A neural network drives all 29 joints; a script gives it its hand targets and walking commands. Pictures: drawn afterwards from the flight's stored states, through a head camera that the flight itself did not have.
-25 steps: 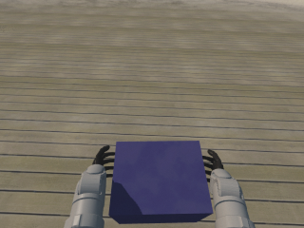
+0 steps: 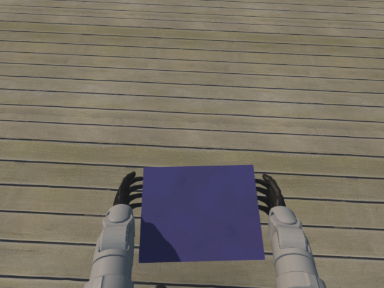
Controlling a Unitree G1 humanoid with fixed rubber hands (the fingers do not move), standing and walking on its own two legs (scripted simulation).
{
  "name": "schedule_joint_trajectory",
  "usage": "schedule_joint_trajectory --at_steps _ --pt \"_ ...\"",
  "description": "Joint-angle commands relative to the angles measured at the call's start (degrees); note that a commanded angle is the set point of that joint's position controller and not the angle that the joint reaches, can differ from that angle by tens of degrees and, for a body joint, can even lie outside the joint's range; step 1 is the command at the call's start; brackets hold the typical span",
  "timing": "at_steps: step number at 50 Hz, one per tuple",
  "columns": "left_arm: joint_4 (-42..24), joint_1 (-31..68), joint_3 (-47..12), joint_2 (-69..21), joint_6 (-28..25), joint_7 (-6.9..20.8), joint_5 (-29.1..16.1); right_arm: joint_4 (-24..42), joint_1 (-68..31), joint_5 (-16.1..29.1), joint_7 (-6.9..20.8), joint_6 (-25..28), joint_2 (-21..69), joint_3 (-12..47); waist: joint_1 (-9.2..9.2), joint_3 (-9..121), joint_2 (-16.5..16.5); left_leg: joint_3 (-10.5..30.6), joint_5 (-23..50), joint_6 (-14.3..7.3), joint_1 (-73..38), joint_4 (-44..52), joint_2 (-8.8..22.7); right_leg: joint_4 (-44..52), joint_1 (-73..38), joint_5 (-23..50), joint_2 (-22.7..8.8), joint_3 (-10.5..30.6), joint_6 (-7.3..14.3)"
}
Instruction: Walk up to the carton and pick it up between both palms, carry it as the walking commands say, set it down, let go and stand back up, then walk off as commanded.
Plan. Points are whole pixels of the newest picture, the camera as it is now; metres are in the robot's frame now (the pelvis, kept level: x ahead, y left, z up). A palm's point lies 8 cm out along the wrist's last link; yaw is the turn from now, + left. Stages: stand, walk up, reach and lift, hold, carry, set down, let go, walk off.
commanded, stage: set down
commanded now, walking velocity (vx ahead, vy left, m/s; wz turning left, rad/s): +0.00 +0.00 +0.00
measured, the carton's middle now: (198, 213) +0.31 +0.00 -0.14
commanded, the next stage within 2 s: none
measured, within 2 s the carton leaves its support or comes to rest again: neither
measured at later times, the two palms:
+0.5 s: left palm (133, 207) +0.31 +0.17 -0.14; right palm (261, 208) +0.33 -0.16 -0.15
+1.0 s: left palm (143, 209) +0.34 +0.17 -0.23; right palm (253, 209) +0.36 -0.17 -0.24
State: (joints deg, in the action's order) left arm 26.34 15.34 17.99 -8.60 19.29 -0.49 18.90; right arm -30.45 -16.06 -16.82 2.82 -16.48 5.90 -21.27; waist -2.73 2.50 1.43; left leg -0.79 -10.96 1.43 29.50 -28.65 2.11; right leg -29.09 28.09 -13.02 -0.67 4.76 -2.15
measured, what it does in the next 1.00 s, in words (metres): lowers itself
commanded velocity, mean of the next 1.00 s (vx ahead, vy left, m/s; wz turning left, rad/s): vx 0.00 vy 0.00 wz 0.00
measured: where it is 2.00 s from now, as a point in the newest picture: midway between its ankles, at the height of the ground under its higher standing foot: outside the picture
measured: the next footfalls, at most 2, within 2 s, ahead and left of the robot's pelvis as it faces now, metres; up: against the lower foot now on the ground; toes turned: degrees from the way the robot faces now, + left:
none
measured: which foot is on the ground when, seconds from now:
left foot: down 0.00-1.00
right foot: down 0.00-1.00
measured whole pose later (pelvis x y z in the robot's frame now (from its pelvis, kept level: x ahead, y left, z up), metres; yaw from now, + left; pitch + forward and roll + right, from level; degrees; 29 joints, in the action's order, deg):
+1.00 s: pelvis -0.06 +0.00 -0.15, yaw +2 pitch +45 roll +0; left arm 25.4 37.2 22.1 -8.4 18.1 -2.6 14.9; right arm -33.5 -39.7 -13.7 0.7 -17.3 -0.6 -26.1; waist -2.3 15.7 0.6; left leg 1.3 -20.1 1.4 96.3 -71.7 1.0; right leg -73.9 94.7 -23.9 0.4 4.8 -3.1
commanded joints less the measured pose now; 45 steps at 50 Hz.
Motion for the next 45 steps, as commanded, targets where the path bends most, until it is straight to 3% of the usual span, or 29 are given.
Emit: schedule_joint_trajectory --at_steps 1,3,4,8,9,11,12,13,14,17,18,19,20,22,24,26,27,29,30,31,32,34,37,38,39,42,43,44,45 --pt "0.90 25.61 -22.66 -46.03 -6.00 12.90 -7.76 0.72 -32.08 8.87 14.01 5.02 42.43 27.55 -0.40 26.99 -2.47 3.67 18.02 -1.60 -9.66 -6.21 -8.14 -5.80 5.32 11.49 7.68 -1.97 2.44" --pt "1.15 30.07 -23.05 -45.76 -7.12 12.84 -8.25 -1.08 -32.79 7.18 14.28 6.18 40.59 24.89 2.05 28.62 -2.37 3.57 16.56 -1.02 -7.89 -8.30 -8.47 -7.69 11.19 9.68 7.96 -3.34 2.68" --pt "2.83 29.54 -22.12 -45.80 -7.58 13.33 -8.26 1.67 -37.92 9.12 14.12 6.68 41.44 28.94 -1.81 29.82 0.82 3.05 14.48 -1.47 -4.47 -10.36 -8.60 -9.28 9.52 8.07 7.84 -2.98 2.40" --pt "0.91 35.38 -24.00 -45.85 -7.87 14.46 -8.43 -2.28 -35.67 7.76 14.22 6.13 44.86 26.77 1.99 36.67 -0.56 2.68 13.44 -1.40 0.35 -14.35 -8.51 -12.14 14.14 9.10 7.93 -3.33 2.54" --pt "2.97 31.74 -21.26 -46.05 -7.89 14.16 -6.24 -1.70 -38.05 7.16 14.58 6.36 44.33 26.72 0.18 35.80 0.67 2.66 16.12 -1.78 0.84 -15.25 -8.99 -13.04 16.69 9.40 7.93 -3.25 2.48" --pt "0.91 35.53 -25.31 -47.66 -7.69 14.81 -8.24 0.69 -40.57 8.59 14.94 6.23 46.30 29.44 1.63 43.10 1.03 2.40 12.30 -1.78 1.44 -16.93 -9.04 -15.16 16.63 7.24 8.01 -3.96 2.21" --pt "2.25 34.93 -22.97 -46.73 -7.43 15.21 -7.45 0.55 -43.01 9.51 15.26 6.50 45.27 28.91 -0.38 39.81 -1.01 1.73 15.41 -1.71 4.30 -17.34 -8.72 -15.82 18.68 9.98 7.96 -3.72 2.34" --pt "1.84 35.66 -23.97 -47.52 -7.16 15.49 -7.52 0.20 -42.57 9.45 15.31 5.92 45.84 30.41 -0.35 43.40 1.12 1.36 14.30 -1.80 4.70 -18.40 -9.04 -15.36 20.07 8.26 7.92 -3.57 2.43" --pt "1.06 38.47 -25.44 -47.22 -6.83 15.58 -8.34 1.18 -46.29 10.52 15.64 5.71 45.80 30.21 0.08 44.17 -1.27 2.45 10.73 -1.78 4.42 -18.60 -8.67 -18.01 22.16 4.94 7.77 -4.30 2.14" --pt "2.37 43.61 -24.89 -49.85 -5.02 16.49 -9.12 -0.12 -48.29 7.98 16.05 4.34 45.25 28.46 3.25 42.44 1.21 1.43 1.45 -1.51 10.92 -20.51 -8.78 -18.61 24.39 -2.69 7.81 -4.59 2.89" --pt "0.99 43.85 -26.70 -52.13 -4.32 16.41 -9.59 -1.01 -48.72 8.92 16.95 3.84 46.00 27.88 3.98 45.25 -1.76 2.02 1.68 -1.38 9.29 -20.53 -9.18 -20.14 27.74 -2.89 7.76 -5.11 3.32" --pt "2.93 43.52 -25.43 -51.70 -3.88 16.53 -9.07 -1.54 -50.34 8.63 16.94 3.38 46.30 28.39 2.12 44.98 -0.19 1.23 1.16 -1.54 11.82 -21.71 -9.21 -20.22 27.21 -4.56 7.78 -4.54 3.26" --pt "1.21 44.84 -26.62 -52.33 -3.50 16.26 -9.42 -4.18 -47.30 7.59 17.43 2.26 47.43 25.73 4.98 46.13 -1.69 1.94 1.35 -1.06 10.89 -21.51 -9.04 -21.77 29.67 -3.16 7.96 -5.77 3.28" --pt "0.83 43.56 -23.29 -49.66 -2.87 16.48 -8.02 -4.81 -50.27 8.78 17.90 1.29 47.05 28.19 -0.51 45.02 0.93 0.30 -0.86 -1.70 16.09 -23.14 -8.91 -22.41 29.86 -6.57 7.71 -4.58 3.40" --pt "4.19 41.88 -21.75 -50.25 -2.06 17.00 -6.89 -2.92 -51.94 8.94 18.29 1.42 47.97 27.53 -0.02 45.33 0.56 0.47 1.98 -1.82 17.12 -24.32 -9.43 -24.16 32.54 -3.91 7.58 -5.11 2.80" --pt "4.33 44.97 -25.27 -53.36 -2.00 17.11 -9.21 -2.89 -51.75 8.14 18.46 1.42 44.82 24.79 6.24 46.98 -1.06 1.90 0.99 -1.14 17.20 -26.06 -9.19 -27.14 38.20 -4.12 7.78 -6.90 3.08" --pt "0.66 47.72 -23.69 -49.22 -2.41 16.79 -8.66 -4.53 -53.97 9.84 19.11 1.05 46.22 26.76 1.36 47.45 -1.43 1.02 0.10 -1.22 17.36 -27.50 -8.92 -27.59 40.60 -6.51 7.38 -5.62 3.32" --pt "2.08 45.44 -25.70 -53.01 -2.33 16.93 -9.85 -2.54 -54.24 9.82 18.97 1.99 45.80 28.43 1.17 50.98 -1.48 1.15 6.23 -0.49 20.63 -28.77 -9.45 -29.62 39.49 -0.42 7.69 -5.85 3.63" --pt "2.11 47.91 -26.92 -53.88 -2.34 16.95 -11.29 -4.07 -50.98 8.84 18.84 1.44 44.82 25.86 6.56 52.24 -1.68 1.31 4.18 -0.20 19.04 -29.39 -9.33 -29.65 41.00 -1.65 7.90 -7.16 3.35" --pt "2.61 45.31 -24.87 -50.47 -2.06 16.92 -9.79 -4.51 -51.37 9.04 18.78 0.86 45.99 27.03 3.00 49.76 0.88 0.55 4.69 -0.67 22.64 -30.42 -9.04 -30.06 41.80 -1.66 7.60 -6.87 2.71" --pt "2.66 44.31 -25.86 -54.44 -2.27 16.56 -10.08 -1.58 -54.37 10.69 18.53 1.64 45.73 29.50 1.28 55.03 -1.48 0.93 6.37 -0.24 23.01 -31.04 -9.58 -31.87 40.54 -0.62 7.62 -5.77 3.17" --pt "2.91 45.95 -26.38 -53.50 -2.05 16.69 -11.18 -0.07 -55.73 11.16 18.76 1.80 44.96 29.11 3.17 55.03 -0.26 1.13 5.00 -0.14 23.14 -32.45 -9.48 -32.81 44.13 -1.91 8.06 -7.04 2.97" --pt "2.42 47.81 -25.36 -50.83 -2.11 16.35 -10.44 -3.00 -56.87 11.69 18.25 1.13 45.84 29.13 1.52 54.88 -0.11 0.72 1.63 -0.73 27.40 -34.43 -9.82 -34.74 46.03 -4.62 7.81 -6.52 2.37" --pt "1.67 50.21 -25.76 -50.01 -2.08 16.78 -11.86 -3.20 -56.83 10.95 18.04 0.71 46.08 29.42 3.28 55.29 2.55 0.23 0.11 -0.39 31.49 -36.09 -9.67 -35.04 44.42 -4.73 7.77 -6.76 2.24" --pt "3.77 47.97 -25.65 -50.88 -1.57 16.30 -11.13 -3.02 -54.81 10.56 18.15 0.73 43.67 27.85 4.21 54.13 0.17 0.10 1.16 -0.31 29.29 -36.48 -9.66 -35.73 48.73 -4.69 7.67 -7.03 2.47" --pt "0.27 49.16 -29.07 -52.23 -2.64 16.32 -12.58 0.81 -60.09 14.77 17.85 1.58 46.80 34.27 0.28 64.93 1.44 -0.55 4.90 -0.16 29.64 -39.58 -9.70 -38.27 44.07 -0.56 8.15 -6.78 1.80" --pt "-0.69 53.45 -30.58 -51.52 -2.78 16.03 -14.19 -0.05 -60.25 13.57 17.44 1.64 44.96 31.69 4.69 63.68 2.80 0.25 4.38 -0.10 30.24 -39.93 -9.73 -38.84 47.26 -0.79 8.53 -8.03 1.53" --pt "0.33 51.98 -30.52 -52.72 -2.19 15.13 -13.13 -1.28 -60.42 14.46 17.38 1.64 47.13 32.15 1.22 62.27 -0.50 0.03 4.33 0.19 29.57 -39.53 -10.10 -40.00 49.90 -2.01 8.37 -7.83 1.67" --pt "-0.06 52.62 -28.64 -49.47 -2.28 14.72 -12.43 -5.08 -57.17 12.43 17.60 0.98 45.57 29.36 1.81 58.72 0.32 -0.07 4.56 0.38 31.83 -39.70 -10.04 -39.59 52.81 -2.11 8.47 -7.39 1.90"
